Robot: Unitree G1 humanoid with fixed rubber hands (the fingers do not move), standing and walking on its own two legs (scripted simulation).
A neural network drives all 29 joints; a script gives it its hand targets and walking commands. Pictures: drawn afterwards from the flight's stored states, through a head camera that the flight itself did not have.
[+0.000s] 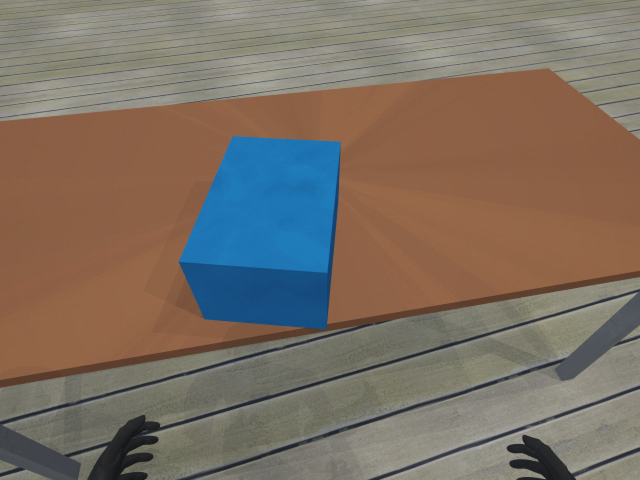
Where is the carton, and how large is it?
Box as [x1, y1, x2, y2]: [179, 136, 340, 329]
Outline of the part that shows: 232,136 179,260 179,263 204,318 206,319 326,329 337,210 340,142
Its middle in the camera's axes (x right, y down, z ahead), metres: -0.07 -0.02 +0.65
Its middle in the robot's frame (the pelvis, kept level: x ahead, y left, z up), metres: +0.51 +0.08 +0.00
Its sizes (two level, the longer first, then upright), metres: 0.286 0.194 0.148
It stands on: a table, 0.68 m high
